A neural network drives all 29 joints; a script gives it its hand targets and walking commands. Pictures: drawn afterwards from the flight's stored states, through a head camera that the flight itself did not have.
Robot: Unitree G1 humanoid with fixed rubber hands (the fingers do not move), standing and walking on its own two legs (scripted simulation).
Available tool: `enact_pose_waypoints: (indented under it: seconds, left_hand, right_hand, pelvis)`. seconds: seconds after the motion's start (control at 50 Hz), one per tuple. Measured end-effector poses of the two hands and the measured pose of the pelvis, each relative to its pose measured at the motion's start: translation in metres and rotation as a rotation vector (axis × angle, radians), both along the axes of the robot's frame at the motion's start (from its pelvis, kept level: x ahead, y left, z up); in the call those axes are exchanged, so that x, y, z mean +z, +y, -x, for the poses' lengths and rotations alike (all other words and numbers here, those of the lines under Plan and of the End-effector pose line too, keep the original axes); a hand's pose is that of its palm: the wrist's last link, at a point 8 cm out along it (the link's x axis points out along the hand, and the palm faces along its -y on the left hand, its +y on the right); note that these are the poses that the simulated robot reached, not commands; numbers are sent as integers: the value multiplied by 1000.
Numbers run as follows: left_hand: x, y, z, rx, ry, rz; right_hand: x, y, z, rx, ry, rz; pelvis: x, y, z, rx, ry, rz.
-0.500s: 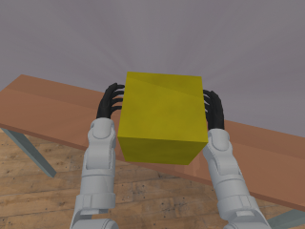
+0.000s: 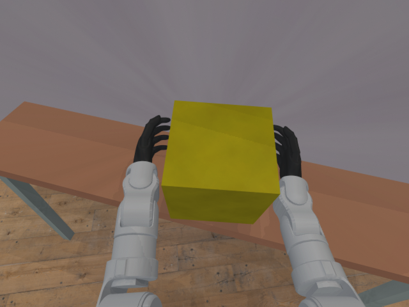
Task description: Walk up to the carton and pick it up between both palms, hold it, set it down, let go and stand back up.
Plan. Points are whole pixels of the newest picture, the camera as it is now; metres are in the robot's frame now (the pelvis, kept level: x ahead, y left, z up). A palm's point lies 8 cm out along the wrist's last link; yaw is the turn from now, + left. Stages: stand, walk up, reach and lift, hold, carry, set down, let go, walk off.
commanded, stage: set down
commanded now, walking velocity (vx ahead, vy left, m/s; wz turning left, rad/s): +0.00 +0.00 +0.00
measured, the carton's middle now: (217, 167) +0.36 -0.02 +0.06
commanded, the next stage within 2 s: none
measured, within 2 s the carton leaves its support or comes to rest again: rests again in 1.36 s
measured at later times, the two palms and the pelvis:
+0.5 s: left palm (156, 158) +0.38 +0.10 +0.08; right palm (290, 172) +0.34 -0.17 +0.06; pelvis +0.00 +0.00 +0.00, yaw +0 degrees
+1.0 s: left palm (163, 161) +0.39 +0.09 +0.05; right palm (291, 174) +0.35 -0.18 +0.05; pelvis +0.00 +0.00 +0.00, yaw +0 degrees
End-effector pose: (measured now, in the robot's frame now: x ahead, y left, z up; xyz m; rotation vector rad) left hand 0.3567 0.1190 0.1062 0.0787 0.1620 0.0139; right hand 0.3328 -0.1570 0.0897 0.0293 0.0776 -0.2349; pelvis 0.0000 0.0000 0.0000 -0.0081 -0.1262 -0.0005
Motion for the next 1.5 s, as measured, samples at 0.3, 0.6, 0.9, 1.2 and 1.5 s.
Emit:
enact_pose_waypoints:
  seconds: [0.3,0.6,0.9,1.2,1.5]
  left_hand:
    - [-13,-12,-12,-25,34,1]
    - [-35,-14,-22,-31,69,-3]
    - [-50,-23,-29,-49,96,-9]
    - [-66,-27,-36,-57,114,-12]
    - [-78,-24,-35,-50,120,-18]
  right_hand:
    - [-15,-11,-3,-29,42,6]
    - [-30,-13,-12,-34,87,22]
    - [-41,-21,-15,-45,122,58]
    - [-52,-25,-21,-41,145,91]
    - [-63,-22,-21,-31,157,109]
  pelvis:
    - [1,-1,-2,6,46,0]
    - [2,-1,-2,11,130,0]
    - [2,-3,2,3,207,-2]
    - [1,-5,3,-6,282,-4]
    - [0,-4,3,-4,331,-3]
